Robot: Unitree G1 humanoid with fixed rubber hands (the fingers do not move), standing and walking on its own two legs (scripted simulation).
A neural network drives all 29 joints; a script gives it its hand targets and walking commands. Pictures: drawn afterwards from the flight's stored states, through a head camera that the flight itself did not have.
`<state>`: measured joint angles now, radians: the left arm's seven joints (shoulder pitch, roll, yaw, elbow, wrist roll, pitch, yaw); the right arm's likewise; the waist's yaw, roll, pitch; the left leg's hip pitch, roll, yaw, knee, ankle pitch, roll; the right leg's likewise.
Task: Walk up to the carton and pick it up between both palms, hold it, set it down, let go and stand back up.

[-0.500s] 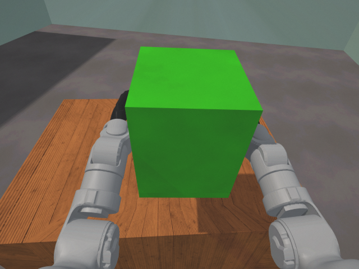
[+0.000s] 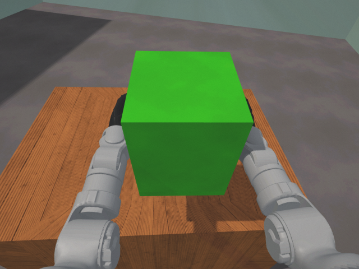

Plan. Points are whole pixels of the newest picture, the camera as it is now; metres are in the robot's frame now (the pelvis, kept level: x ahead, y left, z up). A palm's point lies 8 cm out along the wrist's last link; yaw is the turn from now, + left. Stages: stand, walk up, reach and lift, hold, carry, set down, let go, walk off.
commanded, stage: set down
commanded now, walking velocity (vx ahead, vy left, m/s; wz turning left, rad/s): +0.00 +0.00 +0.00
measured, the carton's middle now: (182, 127) +0.39 +0.03 +0.14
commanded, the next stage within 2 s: none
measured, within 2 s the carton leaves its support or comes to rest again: neither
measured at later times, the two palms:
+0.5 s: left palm (126, 130) +0.41 +0.16 +0.11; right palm (245, 135) +0.41 -0.13 +0.11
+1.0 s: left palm (130, 138) +0.42 +0.16 +0.07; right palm (242, 141) +0.42 -0.13 +0.07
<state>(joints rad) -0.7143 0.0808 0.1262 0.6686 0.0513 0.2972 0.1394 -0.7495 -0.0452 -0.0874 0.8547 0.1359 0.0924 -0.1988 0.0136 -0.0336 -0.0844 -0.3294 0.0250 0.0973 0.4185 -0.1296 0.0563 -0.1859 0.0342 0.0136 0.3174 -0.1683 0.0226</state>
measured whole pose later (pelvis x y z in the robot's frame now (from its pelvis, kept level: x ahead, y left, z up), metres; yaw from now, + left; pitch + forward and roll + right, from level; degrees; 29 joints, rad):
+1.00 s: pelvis +0.03 -0.01 +0.00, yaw +0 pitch +5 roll -2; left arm -0.71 0.07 0.17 1.02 0.05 -0.09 0.11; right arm -0.69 0.00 -0.14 1.00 -0.01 -0.09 -0.21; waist 0.01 -0.02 -0.07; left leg -0.34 0.02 0.10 0.41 -0.16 0.04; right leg -0.20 0.03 0.01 0.31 -0.20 0.01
